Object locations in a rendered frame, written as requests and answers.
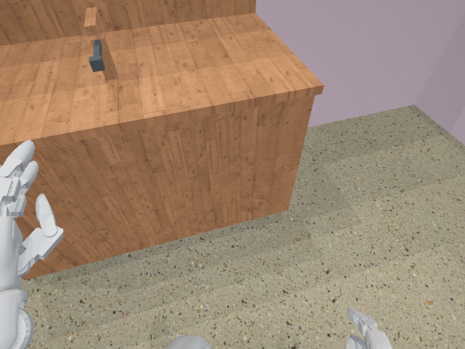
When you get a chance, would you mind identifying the tap lever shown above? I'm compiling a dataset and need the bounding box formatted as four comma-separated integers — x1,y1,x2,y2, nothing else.
89,40,105,72

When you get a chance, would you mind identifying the counter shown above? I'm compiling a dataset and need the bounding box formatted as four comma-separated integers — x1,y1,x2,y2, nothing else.
0,0,324,280

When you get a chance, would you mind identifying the robot left hand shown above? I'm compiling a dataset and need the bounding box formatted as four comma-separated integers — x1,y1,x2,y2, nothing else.
0,140,64,291

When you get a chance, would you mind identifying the robot left forearm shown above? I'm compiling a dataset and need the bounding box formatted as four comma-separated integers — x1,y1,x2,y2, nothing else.
0,289,34,349

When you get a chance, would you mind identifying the robot left thigh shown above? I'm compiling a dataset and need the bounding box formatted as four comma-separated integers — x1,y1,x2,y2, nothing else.
167,334,211,349

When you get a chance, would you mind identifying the robot right hand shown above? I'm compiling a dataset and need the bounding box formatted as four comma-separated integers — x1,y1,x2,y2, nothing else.
345,308,392,349

